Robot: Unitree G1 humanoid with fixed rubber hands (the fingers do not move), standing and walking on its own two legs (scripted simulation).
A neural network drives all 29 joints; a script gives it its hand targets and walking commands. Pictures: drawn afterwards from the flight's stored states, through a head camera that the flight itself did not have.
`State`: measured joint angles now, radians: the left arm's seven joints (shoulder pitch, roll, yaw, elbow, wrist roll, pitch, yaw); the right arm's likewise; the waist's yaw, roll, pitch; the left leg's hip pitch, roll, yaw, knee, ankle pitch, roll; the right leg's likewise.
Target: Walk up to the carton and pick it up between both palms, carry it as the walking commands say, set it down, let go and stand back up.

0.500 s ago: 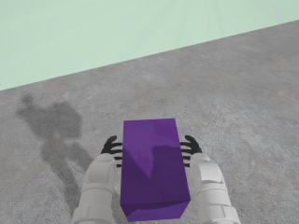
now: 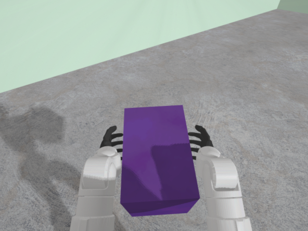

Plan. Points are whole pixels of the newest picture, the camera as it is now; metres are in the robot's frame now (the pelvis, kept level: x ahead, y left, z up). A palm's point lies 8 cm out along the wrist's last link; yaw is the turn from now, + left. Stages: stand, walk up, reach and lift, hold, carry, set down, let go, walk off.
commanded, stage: carry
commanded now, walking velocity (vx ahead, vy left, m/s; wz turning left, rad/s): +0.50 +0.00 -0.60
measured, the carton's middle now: (156, 162) +0.33 -0.01 +0.03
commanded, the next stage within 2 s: none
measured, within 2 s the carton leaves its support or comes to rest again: neither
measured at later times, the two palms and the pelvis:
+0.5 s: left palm (154, 100) +0.57 -0.01 +0.08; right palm (224, 109) +0.49 -0.24 +0.09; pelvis +0.26 -0.03 +0.01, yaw -23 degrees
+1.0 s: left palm (199, 65) +0.85 -0.23 +0.09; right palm (254, 77) +0.72 -0.44 +0.09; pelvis +0.54 -0.18 +0.01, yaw -35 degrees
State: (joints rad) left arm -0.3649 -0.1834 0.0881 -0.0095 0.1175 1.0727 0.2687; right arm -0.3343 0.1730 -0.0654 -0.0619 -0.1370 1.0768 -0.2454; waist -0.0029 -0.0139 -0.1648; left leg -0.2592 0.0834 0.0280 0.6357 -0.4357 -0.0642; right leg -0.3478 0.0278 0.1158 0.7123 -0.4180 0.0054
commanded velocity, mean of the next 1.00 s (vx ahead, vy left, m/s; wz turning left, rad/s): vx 0.50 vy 0.00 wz -0.60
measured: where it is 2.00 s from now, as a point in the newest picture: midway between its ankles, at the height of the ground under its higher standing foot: (227, 153)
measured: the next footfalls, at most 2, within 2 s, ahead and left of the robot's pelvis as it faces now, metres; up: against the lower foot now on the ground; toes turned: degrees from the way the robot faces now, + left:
left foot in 0.36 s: +0.35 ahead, +0.04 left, +0.00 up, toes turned -6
right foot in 0.78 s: +0.50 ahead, -0.25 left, +0.00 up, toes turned -40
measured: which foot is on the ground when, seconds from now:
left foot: down 0.00-0.12, up 0.14-0.34, down 0.36-0.80, up 0.82-1.00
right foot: down 0.00-0.36, up 0.38-0.76, down 0.78-1.00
